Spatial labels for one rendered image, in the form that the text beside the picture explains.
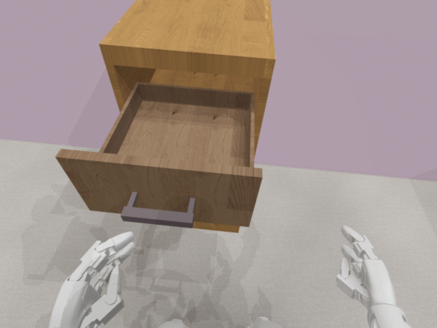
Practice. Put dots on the handle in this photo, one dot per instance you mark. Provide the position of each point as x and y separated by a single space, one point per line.
159 217

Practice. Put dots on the robot left hand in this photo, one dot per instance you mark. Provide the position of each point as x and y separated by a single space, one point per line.
81 291

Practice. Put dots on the cabinet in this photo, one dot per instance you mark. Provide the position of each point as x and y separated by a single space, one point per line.
216 44

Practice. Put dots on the robot right hand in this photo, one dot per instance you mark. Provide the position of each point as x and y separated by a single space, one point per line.
375 286

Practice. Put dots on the drawer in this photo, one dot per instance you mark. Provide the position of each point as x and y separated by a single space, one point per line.
170 143

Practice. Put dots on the right robot forearm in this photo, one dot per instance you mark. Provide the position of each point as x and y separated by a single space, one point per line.
386 316

